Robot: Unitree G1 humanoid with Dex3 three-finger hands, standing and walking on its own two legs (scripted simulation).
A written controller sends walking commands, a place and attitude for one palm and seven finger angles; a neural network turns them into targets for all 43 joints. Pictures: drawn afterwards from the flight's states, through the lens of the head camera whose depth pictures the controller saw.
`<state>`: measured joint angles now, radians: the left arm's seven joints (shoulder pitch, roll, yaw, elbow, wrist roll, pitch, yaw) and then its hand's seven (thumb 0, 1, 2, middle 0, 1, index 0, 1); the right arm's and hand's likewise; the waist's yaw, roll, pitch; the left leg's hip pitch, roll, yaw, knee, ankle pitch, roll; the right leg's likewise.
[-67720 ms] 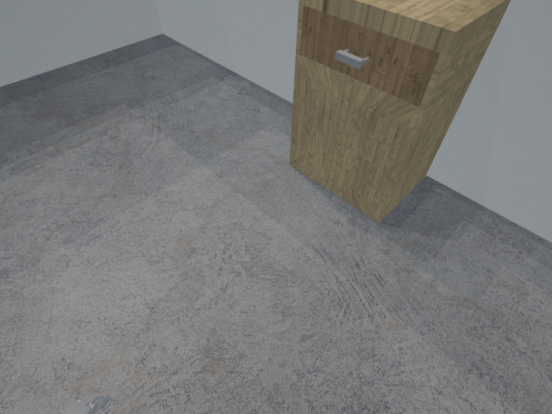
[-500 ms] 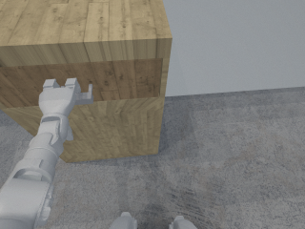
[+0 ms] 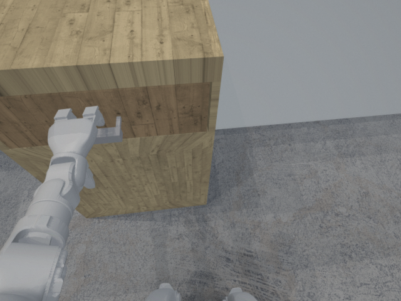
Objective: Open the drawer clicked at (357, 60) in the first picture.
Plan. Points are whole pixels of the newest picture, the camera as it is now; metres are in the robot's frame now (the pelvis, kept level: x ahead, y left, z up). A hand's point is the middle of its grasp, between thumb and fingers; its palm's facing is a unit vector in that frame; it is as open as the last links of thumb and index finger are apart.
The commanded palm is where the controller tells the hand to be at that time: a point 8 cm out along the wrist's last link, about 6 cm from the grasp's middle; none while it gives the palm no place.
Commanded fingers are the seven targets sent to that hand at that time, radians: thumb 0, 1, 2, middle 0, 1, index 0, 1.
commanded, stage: lift the fingers back up to retry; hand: left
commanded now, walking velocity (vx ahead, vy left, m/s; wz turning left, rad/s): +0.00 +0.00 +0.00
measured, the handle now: (99, 128) +0.50 +0.24 -0.01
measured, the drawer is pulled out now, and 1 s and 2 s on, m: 0.00 0.00 0.00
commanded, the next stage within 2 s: re-aim the fingers above the handle in 0.50 s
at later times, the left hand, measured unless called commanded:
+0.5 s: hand (68, 139) +0.43 +0.27 +0.05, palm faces -0.05 -0.05 -1.00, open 13.8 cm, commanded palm +0.41 +0.26 +0.11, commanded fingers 0.00 -0.50 0.30 -0.30 -1.20 -0.30 -1.20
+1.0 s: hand (75, 136) +0.43 +0.26 +0.05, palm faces -0.05 -0.04 -1.00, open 13.8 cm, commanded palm +0.41 +0.26 +0.11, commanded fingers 0.00 -0.50 0.30 -0.30 -1.20 -0.30 -1.20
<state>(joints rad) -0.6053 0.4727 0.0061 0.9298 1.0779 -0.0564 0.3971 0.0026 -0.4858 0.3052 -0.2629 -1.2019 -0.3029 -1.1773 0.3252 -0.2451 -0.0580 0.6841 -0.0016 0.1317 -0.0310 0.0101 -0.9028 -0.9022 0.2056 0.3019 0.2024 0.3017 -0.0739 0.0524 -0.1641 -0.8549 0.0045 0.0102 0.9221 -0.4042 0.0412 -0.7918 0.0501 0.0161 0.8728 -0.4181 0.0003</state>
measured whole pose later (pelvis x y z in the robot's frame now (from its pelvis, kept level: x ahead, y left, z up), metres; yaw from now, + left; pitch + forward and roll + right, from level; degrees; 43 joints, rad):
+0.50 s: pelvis +0.02 +0.00 +0.02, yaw +1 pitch +15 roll -2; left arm -0.55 0.49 -0.02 0.82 1.04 -0.07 0.26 0.00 -0.49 0.31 -0.31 -1.20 -0.31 -1.20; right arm 0.29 -0.25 -0.06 0.65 0.01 0.13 -0.04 0.01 -0.90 -0.90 0.21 0.30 0.20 0.30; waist -0.03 0.05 -0.14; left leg -0.66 -0.01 0.01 0.78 -0.37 0.04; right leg -0.59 0.03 0.02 0.73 -0.39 0.00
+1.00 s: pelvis +0.01 -0.01 +0.02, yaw +1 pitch +15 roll -1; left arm -0.58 0.49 0.01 0.87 1.05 -0.07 0.27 0.00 -0.49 0.31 -0.32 -1.20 -0.32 -1.20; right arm 0.31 -0.24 -0.06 0.67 0.01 0.14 -0.04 0.01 -0.90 -0.90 0.21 0.30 0.20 0.30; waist -0.05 0.05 -0.14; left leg -0.67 0.00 0.01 0.78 -0.37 0.03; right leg -0.62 0.04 0.02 0.75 -0.39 -0.01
